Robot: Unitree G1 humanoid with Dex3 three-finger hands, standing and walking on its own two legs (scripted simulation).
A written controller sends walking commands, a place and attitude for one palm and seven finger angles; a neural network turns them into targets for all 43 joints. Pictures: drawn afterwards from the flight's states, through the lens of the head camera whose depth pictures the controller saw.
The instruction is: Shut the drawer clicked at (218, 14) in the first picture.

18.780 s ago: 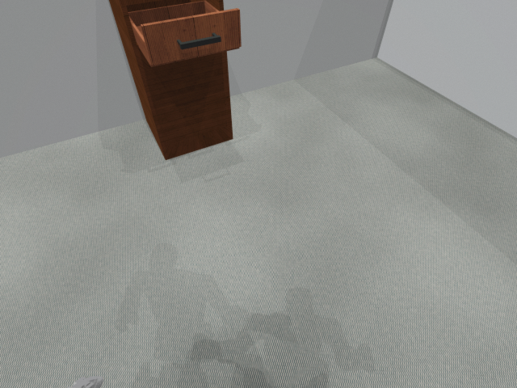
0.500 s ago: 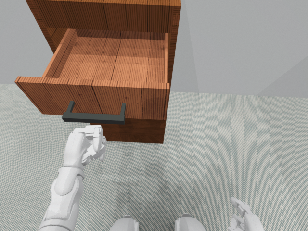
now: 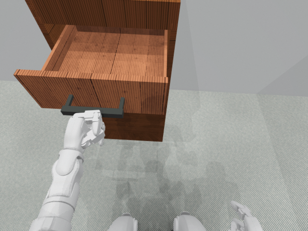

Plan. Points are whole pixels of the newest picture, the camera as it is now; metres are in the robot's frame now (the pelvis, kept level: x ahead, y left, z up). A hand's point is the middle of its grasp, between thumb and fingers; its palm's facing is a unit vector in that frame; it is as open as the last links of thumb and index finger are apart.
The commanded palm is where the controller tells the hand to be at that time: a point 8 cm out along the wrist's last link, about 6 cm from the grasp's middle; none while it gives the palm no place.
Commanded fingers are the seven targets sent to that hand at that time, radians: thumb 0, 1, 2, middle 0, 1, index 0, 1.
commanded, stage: push the drawer shut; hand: left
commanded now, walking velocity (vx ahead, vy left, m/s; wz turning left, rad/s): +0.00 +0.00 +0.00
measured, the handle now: (94, 105) +0.43 +0.18 +0.04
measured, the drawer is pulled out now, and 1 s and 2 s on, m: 0.22 0.09 0.00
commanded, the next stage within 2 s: none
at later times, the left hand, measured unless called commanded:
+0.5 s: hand (108, 108) +0.43 +0.14 +0.04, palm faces -0.04 -1.00 -0.04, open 3.0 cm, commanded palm +0.41 +0.19 +0.05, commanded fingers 0.00 0.90 0.90 -1.40 -1.60 -1.40 -1.60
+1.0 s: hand (112, 91) +0.49 +0.13 +0.04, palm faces -0.04 -1.00 -0.03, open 3.1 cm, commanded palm +0.47 +0.18 +0.05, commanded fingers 0.00 0.90 0.90 -1.40 -1.60 -1.40 -1.60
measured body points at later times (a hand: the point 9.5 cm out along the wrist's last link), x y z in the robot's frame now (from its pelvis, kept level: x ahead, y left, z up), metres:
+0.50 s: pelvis -0.01 +0.00 +0.00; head +0.09 +0.00 +0.43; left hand +0.42 +0.19 +0.04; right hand +0.06 -0.26 -0.12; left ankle +0.00 +0.10 -0.66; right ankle +0.02 -0.10 -0.66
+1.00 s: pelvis -0.01 +0.01 -0.01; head +0.12 +0.01 +0.42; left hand +0.48 +0.19 +0.05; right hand +0.01 -0.26 -0.13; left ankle +0.00 +0.10 -0.66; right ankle +0.02 -0.10 -0.66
